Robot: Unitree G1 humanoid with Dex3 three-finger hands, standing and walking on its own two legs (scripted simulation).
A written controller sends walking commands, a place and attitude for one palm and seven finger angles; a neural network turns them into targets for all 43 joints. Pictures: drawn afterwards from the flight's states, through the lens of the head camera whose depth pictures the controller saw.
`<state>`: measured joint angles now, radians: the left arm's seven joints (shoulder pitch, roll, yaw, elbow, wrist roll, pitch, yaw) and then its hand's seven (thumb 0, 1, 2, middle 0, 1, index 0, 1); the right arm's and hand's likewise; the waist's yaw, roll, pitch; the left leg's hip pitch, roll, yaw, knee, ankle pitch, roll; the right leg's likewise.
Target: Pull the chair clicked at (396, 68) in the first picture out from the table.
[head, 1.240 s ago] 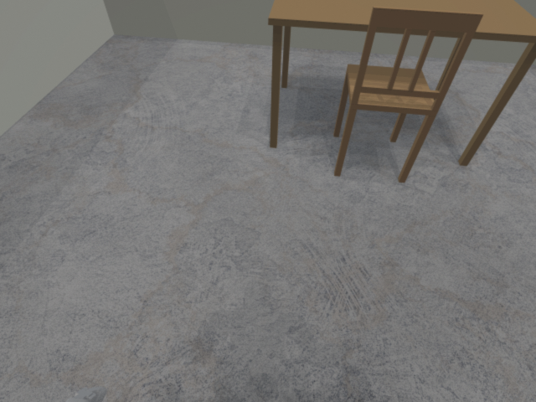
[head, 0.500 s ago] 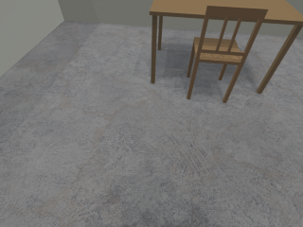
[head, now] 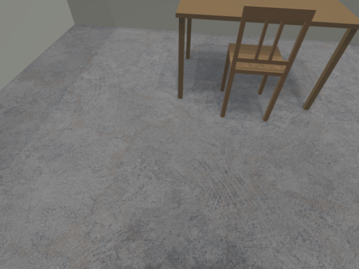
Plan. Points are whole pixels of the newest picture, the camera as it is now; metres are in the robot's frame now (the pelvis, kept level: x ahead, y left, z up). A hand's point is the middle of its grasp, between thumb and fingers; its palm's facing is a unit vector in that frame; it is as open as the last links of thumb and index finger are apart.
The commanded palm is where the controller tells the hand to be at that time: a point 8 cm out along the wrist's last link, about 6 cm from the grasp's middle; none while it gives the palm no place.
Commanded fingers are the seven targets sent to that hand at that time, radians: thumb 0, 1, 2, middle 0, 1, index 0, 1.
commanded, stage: look at it before walking up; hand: left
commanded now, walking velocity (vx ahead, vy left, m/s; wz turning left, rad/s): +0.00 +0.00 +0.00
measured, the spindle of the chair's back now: (261, 40) +1.39 -0.43 -0.12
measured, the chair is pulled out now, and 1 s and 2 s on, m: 0.00 0.00 0.00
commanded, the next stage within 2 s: walk to a spot facing it in 0.20 s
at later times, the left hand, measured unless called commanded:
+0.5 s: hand out of the picture +0.08 +0.23 -0.16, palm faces -0.07 -0.94 -0.32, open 7.4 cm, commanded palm none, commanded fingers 0.00 0.90 0.90 -0.20 -0.30 -0.20 -0.30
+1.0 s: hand out of the picture +0.07 +0.17 -0.16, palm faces -0.24 -0.95 -0.22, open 7.4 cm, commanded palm none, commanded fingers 0.00 0.90 0.90 -0.20 -0.30 -0.20 -0.30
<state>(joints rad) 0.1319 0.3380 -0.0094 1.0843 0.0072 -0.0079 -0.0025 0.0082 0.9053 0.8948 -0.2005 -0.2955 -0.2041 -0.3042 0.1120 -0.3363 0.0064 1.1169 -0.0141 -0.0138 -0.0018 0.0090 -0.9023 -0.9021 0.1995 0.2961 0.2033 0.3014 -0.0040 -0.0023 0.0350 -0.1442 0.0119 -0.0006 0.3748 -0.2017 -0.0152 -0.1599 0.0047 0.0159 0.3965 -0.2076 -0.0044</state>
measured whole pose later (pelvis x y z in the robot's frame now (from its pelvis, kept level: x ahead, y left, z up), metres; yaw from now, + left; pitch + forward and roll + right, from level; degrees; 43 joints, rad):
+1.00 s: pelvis +0.01 -0.01 +0.00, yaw -19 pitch +2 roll +1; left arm 0.35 0.19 0.05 0.96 0.02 -0.01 -0.02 0.01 0.90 0.89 -0.20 -0.30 -0.21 -0.30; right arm 0.17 -0.25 -0.06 0.96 -0.03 0.02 0.00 0.01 -0.91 -0.90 0.20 0.30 0.20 0.30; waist 0.04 0.00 0.01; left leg -0.44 0.05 0.00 0.87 -0.35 -0.07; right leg -0.25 0.10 0.15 0.38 -0.16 -0.07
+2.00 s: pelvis +0.31 -0.17 -0.01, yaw -46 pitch +0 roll -3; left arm 0.27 0.23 0.06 1.04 0.02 -0.05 0.00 -0.01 0.93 0.90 -0.20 -0.30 -0.20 -0.30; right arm 0.21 -0.18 -0.05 0.99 -0.03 -0.04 0.01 0.01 -0.94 -0.90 0.19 0.30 0.20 0.30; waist 0.00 0.00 0.01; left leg -0.46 0.14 0.10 0.69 -0.24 -0.04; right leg -0.14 0.06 -0.06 0.47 -0.32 -0.04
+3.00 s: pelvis +0.58 -0.52 -0.01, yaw -54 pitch -2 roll -3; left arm 0.36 0.14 0.03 1.12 0.02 -0.07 0.01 0.01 0.91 0.90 -0.20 -0.30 -0.20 -0.30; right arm 0.14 -0.19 -0.05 1.00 -0.03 -0.03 0.02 0.01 -0.92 -0.90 0.19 0.29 0.20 0.30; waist 0.03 -0.01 0.04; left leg -0.44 0.12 0.14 0.62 -0.19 -0.01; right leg -0.01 -0.01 -0.20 0.42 -0.37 0.01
